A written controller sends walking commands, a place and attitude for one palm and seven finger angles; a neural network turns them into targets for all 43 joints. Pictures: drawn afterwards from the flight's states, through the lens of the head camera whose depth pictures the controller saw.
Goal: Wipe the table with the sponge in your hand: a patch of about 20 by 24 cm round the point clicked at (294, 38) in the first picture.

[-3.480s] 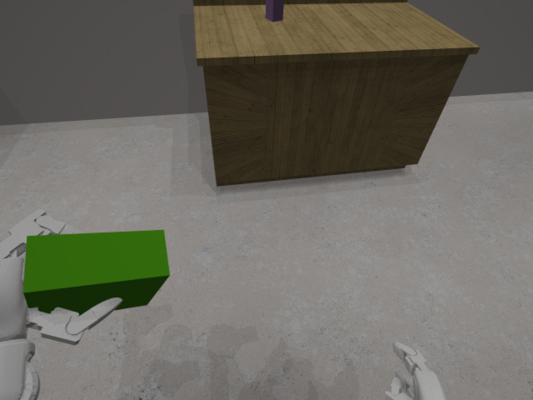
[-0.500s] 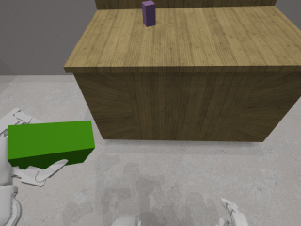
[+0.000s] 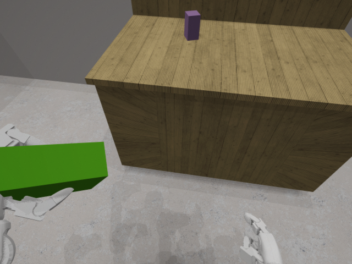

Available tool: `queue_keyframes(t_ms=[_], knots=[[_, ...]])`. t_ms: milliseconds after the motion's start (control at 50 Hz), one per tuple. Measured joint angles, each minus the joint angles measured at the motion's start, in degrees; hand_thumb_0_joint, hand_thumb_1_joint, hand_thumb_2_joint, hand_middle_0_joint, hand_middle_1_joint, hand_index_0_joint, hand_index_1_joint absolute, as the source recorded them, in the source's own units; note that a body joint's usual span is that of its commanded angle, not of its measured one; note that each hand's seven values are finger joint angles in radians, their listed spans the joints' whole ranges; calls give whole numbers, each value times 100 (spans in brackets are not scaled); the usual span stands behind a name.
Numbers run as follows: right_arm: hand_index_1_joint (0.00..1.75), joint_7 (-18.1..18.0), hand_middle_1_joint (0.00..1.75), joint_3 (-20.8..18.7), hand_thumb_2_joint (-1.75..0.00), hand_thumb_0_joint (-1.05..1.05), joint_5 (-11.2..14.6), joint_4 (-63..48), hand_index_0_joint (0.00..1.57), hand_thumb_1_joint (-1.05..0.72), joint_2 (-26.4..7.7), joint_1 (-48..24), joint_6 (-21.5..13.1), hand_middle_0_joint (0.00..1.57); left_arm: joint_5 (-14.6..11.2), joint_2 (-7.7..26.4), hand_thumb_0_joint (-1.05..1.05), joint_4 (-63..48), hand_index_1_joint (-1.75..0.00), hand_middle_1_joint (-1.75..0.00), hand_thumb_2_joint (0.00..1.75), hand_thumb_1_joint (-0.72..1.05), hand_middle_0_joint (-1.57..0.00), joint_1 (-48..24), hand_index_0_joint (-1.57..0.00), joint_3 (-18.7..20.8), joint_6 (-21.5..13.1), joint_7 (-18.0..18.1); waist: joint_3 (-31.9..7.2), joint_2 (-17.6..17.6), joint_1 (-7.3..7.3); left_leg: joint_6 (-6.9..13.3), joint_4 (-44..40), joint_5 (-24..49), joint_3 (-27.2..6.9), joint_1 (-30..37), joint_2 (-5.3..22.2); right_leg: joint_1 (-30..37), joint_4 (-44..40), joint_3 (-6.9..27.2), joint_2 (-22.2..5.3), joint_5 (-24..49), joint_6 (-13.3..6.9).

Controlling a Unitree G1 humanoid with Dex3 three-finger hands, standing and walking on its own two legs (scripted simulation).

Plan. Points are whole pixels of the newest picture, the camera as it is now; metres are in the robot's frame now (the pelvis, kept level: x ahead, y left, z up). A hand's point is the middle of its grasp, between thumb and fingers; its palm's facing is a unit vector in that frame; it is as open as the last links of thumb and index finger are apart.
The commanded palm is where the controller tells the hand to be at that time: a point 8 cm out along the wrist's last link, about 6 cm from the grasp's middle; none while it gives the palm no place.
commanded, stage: turn to face it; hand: left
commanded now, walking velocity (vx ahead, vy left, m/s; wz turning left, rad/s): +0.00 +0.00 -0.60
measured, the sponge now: (70, 171) +0.22 +0.21 +0.17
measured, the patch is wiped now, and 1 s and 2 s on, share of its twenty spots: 0.00 0.00 0.00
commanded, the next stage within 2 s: take the last steps up to it in 0.74 s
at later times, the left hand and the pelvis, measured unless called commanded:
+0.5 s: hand (107, 167) +0.22 +0.15 +0.18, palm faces +0.17 -0.89 -0.42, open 9.8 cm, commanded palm +0.18 +0.20 +0.18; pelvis -0.05 -0.03 +0.00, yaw -15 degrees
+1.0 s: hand (162, 205) +0.17 +0.05 +0.18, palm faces -0.01 -0.86 -0.51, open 9.8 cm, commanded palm +0.14 +0.12 +0.18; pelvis -0.12 -0.07 +0.01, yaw -24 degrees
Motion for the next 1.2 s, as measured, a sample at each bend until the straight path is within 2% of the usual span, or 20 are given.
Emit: queue_keyframes(t_ms=[40, 80, 120, 180, 260, 340, 440, 480, 520, 580, 620, 700, 740, 800, 840, 880, 960, 1080, 1140, 1200], knots=[[30, 12, 30, 40, -90, 1, -4, -10, 20, -91, 7, 4, -32, 21, 28, 10, 0, 203, -133, -133, 99, -46, -79, -169, -79, 6, 10, -19, -23, 65, 83, -106, 350, -172, 52, -127, 105, 255, -499, -8, 79, 398, -87], [30, 15, 30, 28, -90, 1, -14, 78, 21, -90, -81, -96, 0, 21, 48, -109, 0, 458, -133, -133, 99, -46, -79, -409, -79, -59, 42, -41, -3, 222, 101, -130, 930, -847, -111, -358, 152, 115, -329, 15, 225, 510, -487], [30, 24, 30, -8, -90, 1, -42, 213, 21, -90, -173, -196, 84, 21, 8, -226, 0, 636, -133, -133, 99, -46, -79, -537, -79, -142, 120, -47, -16, 184, 82, -172, 1927, -1312, -420, -685, -117, 5, -320, 144, 265, 495, -704], [30, 21, 30, -54, -90, 1, -51, 248, 21, -91, -312, -277, 248, 21, -44, -287, 0, 640, -133, -133, 99, -46, -79, -447, -78, -192, 140, -57, 0, 55, -78, -262, 2870, -1252, -592, -900, -409, 38, -677, 371, 341, 759, -770], [30, -5, 30, -195, -90, 1, -54, 77, 20, -91, -486, -202, 427, 21, -82, -55, 0, 356, -133, -133, 99, -46, -79, -97, -78, -140, -3, -93, -63, -117, -333, -274, 2337, -1204, -578, -656, -541, 80, -1150, 614, 488, 1117, -836], [30, -1, 30, -374, -90, 1, -9, -93, 20, -91, -695, -54, 604, 20, -112, 236, 0, 117, -133, -133, 99, -46, -79, 154, -78, 26, -117, -103, -186, -223, -418, -203, 1385, -1278, -600, -306, -605, 20, -1448, 822, 681, 1399, -875], [30, 11, 30, -478, -90, 1, 57, -226, 20, -91, -875, 133, 769, 20, -102, 306, 0, 15, -133, -133, 99, -46, -79, 169, -78, 102, -92, -103, -283, -286, -425, -24, -141, -962, -576, 292, -582, -123, -1534, 974, 900, 1618, -843], [30, -11, 30, -486, -90, 1, 51, -235, 20, -91, -839, 172, 779, 20, -77, 299, 0, 31, -133, -133, 99, -46, -79, 91, -78, 99, -89, -127, -224, -364, -396, 49, -384, -241, -487, 375, -563, -228, -1290, 1036, 937, 1434, -721], [30, -34, 30, -454, -90, 1, 45, -232, 20, -91, -736, 228, 740, 20, -18, 263, 0, 126, -134, -133, 99, -46, -79, 86, -78, 110, -82, -140, -216, -389, -328, 52, -318, -231, -342, 403, -500, -494, -403, 971, 913, 537, -469], [30, -29, 30, -406, -90, 1, 36, -194, 20, -91, -527, 365, 563, 20, 49, 176, 0, 263, -134, -133, 99, -46, -79, 84, -78, 61, -26, -154, -225, -216, -291, -4, -267, -349, -292, 435, -311, -666, 865, 642, 695, -59, -220], [30, 13, 30, -319, -90, 1, 52, -123, 20, -91, -408, 404, 442, 20, 62, 85, 0, 304, -134, -133, 99, -46, -79, 101, -78, -1, 8, -129, -195, -63, -230, -71, -214, -373, -234, 445, -135, -451, 733, 441, 502, -201, -133], [30, 104, 30, -119, -90, 1, 40, -33, 20, -91, -178, 354, 244, 20, 108, 97, 0, 316, -134, -133, 99, -46, -79, -39, -78, -43, 35, -107, -7, 124, -182, -268, 195, -522, -127, 285, 184, 297, -511, 184, 243, 181, -69], [30, 147, 30, -77, -90, 1, 41, 29, 20, -91, -147, 227, 215, 21, 149, 90, 0, 392, -134, -133, 99, -46, -79, -251, -78, -63, -15, -126, 174, 320, -242, -293, 592, -609, -222, 76, 404, 376, -716, 62, 401, 533, -370], [30, 153, 30, -85, -90, 1, 40, 181, 20, -91, -166, -2, 327, 21, 65, 72, 0, 345, -134, -133, 99, -46, -79, -301, -78, -90, -23, -153, 281, 248, -341, -212, 1904, -1339, -608, -486, 33, 131, -577, 144, 410, 564, -722], [30, 122, 30, -97, -90, 1, 13, 211, 20, -91, -215, -116, 433, 21, 3, 80, 0, 202, -134, -133, 99, -46, -79, -46, -78, -24, -58, -153, 278, 139, -423, -214, 2561, -1380, -682, -736, -224, 62, -712, 289, 406, 704, -773], [30, 69, 30, -132, -90, 1, -1, 203, 20, -91, -277, -153, 503, 21, -24, 128, 0, 88, -134, -133, 99, -46, -79, 234, -78, 40, -109, -151, 224, 49, -499, -197, 2598, -1322, -642, -782, -375, 45, -901, 397, 412, 872, -790], [30, -55, 30, -241, -90, 1, -6, 209, 20, -91, -484, -49, 538, 21, -9, 274, 0, 47, -134, -133, 99, -46, -79, 472, -78, 72, -144, -108, -1, -65, -569, -49, 1764, -1216, -518, -538, -540, 89, -1302, 437, 418, 1149, -822], [30, -165, 30, -420, -90, 1, -17, 247, 20, -91, -774, 251, 516, 20, 63, 237, 0, 222, -134, -133, 99, -46, -79, 359, -78, 22, -130, -16, -349, -251, -535, 238, -12, -1193, -247, 265, -658, 107, -1493, 278, 356, 1267, -812], [30, -208, 30, -492, -90, 1, -41, 210, 20, -91, -813, 345, 444, 20, 107, 78, 0, 334, -134, -133, 99, -46, -79, 238, -78, -37, -151, -3, -350, -267, -481, 347, -566, -582, -282, 526, -641, -21, -974, 237, 375, 503, -609], [30, -209, 30, -509, -90, 1, -39, 238, 20, -91, -713, 409, 272, 20, 217, -8, 0, 500, -134, -133, 99, -46, -79, 149, -78, -60, -163, -22, -362, -163, -471, 349, -463, -236, -389, 522, -566, -353, 506, 139, 316, -151, -357]])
